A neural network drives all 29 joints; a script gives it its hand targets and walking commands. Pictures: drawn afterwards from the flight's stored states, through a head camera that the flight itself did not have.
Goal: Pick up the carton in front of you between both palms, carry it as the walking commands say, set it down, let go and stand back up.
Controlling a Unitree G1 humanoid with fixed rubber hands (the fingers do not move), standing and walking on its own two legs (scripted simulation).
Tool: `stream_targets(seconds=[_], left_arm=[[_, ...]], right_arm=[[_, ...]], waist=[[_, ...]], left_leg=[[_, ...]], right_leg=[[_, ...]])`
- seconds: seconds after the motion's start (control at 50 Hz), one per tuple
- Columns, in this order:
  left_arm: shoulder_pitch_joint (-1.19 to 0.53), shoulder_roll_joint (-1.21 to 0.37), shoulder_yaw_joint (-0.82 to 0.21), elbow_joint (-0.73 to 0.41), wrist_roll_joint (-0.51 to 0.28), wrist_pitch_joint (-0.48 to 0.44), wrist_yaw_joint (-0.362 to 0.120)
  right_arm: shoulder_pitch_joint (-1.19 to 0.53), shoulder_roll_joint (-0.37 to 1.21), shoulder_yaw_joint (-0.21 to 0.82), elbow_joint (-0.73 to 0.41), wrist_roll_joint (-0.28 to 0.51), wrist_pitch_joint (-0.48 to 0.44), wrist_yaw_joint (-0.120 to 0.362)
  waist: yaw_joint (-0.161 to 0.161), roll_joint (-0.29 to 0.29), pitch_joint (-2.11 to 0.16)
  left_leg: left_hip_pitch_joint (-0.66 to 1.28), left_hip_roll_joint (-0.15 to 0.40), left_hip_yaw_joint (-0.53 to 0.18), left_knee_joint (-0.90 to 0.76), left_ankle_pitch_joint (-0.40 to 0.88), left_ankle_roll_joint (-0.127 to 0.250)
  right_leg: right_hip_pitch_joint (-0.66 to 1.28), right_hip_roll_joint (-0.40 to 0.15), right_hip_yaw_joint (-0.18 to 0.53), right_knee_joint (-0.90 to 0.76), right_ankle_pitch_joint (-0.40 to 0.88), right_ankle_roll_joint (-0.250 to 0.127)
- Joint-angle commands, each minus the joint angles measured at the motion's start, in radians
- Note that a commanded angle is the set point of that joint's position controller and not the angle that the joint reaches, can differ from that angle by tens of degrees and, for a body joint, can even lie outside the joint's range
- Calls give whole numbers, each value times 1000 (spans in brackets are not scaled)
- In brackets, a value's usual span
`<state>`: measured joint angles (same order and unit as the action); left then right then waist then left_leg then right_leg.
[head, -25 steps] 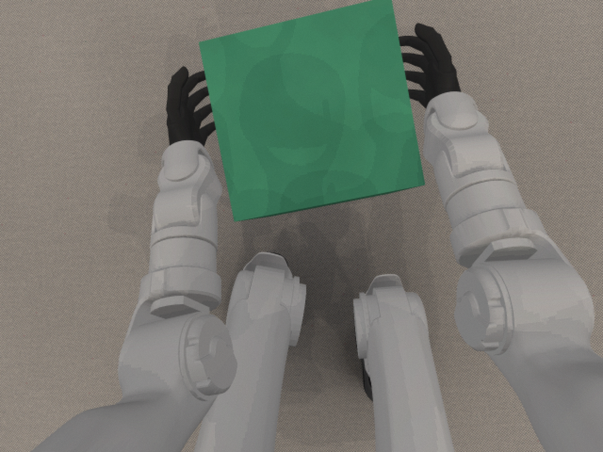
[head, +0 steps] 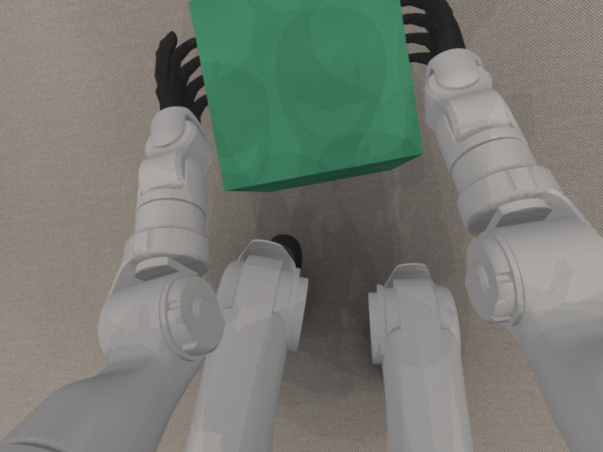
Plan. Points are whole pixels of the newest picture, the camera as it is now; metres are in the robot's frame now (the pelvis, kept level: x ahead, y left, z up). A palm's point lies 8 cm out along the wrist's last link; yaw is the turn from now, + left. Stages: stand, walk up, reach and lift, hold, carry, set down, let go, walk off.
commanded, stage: set down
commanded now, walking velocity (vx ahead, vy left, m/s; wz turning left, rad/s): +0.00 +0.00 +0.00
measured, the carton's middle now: (313, 105) +0.50 +0.08 -0.24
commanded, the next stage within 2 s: none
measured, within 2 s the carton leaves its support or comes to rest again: rests again in 0.68 s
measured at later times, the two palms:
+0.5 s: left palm (184, 112) +0.47 +0.23 -0.17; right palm (437, 67) +0.53 -0.07 -0.19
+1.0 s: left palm (175, 131) +0.45 +0.25 -0.19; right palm (461, 74) +0.53 -0.10 -0.21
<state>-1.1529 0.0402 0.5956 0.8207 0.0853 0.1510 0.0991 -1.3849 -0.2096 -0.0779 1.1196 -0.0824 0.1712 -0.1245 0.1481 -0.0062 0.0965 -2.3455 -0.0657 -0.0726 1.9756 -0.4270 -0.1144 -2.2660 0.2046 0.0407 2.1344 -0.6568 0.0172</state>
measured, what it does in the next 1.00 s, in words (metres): stands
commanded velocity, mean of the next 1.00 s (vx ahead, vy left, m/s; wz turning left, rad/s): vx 0.00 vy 0.00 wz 0.00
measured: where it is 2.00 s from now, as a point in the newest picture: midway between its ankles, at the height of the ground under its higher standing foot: (334, 332)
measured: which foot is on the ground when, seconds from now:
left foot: down 0.00-1.00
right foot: down 0.00-1.00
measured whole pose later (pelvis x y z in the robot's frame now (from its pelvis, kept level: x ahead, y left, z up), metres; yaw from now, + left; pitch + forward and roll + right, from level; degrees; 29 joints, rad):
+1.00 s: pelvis -0.01 +0.01 -0.02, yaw +0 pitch +40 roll +4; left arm -1.25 0.21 0.43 1.19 -0.10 -0.03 0.09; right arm -1.44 -0.38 0.06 1.21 0.03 0.06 -0.06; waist 0.16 0.04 0.27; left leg -2.32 -0.02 -0.01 2.04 -0.42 -0.07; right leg -2.26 0.11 0.03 2.21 -0.64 -0.01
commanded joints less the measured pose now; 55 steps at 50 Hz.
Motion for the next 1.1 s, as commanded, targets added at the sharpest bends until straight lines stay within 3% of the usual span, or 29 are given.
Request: stream_targets(seconds=[0.0,0.2,0.38,0.7,0.78,0.82,0.86,0.88,0.98,1.08], left_arm=[[-530,-706,-367,-4,-36,-4,-235],[-519,-634,-306,45,-12,-23,-229],[-504,-590,-276,106,-19,-50,-220],[-478,-436,-202,190,-16,-71,-205],[-409,-322,-147,222,-13,-95,-174],[-315,-129,-85,251,-18,-121,-128],[-178,176,-60,278,-59,-162,-48],[-173,225,-93,283,-96,-177,-23],[-239,264,-209,282,-253,-221,-3],[-225,253,-284,229,-343,-226,-1]], right_arm=[[-454,840,203,-132,62,-65,203],[-457,733,155,-74,38,-82,214],[-463,668,163,-64,37,-104,214],[-369,494,76,21,-58,-89,221],[-375,353,83,12,-47,-97,196],[-352,140,71,9,-25,-104,153],[-293,-182,60,6,13,-123,78],[-303,-226,78,12,40,-126,57],[-366,-201,192,-33,183,-138,66],[-362,-219,229,-91,240,-139,73]], waist=[[49,-182,-986],[33,-166,-880],[24,-169,-814],[-17,-122,-643],[-5,-125,-657],[4,-123,-671],[16,-114,-688],[25,-117,-708],[58,-195,-773],[60,-203,-892]], left_leg=[[605,-26,175,-1,320,52],[573,-23,156,6,290,58],[540,-24,141,23,302,64],[463,-17,123,33,209,64],[486,-2,134,42,203,52],[511,15,143,45,206,42],[529,40,150,43,217,25],[529,49,147,43,236,25],[504,70,137,45,293,46],[580,76,131,31,340,51]], right_leg=[[368,-45,-11,-276,371,-18],[278,-51,-6,-265,317,-33],[254,-66,7,-245,343,-39],[220,-86,21,-227,244,-57],[267,-103,27,-225,242,-42],[300,-118,31,-227,236,-30],[337,-145,41,-228,236,-20],[353,-158,51,-226,242,-17],[404,-191,68,-198,297,-11],[481,-199,49,-178,320,-8]])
